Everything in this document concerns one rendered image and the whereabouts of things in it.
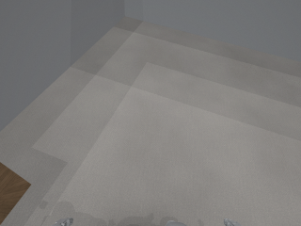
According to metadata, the cabinet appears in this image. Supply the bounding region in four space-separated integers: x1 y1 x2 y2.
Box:
0 162 31 225

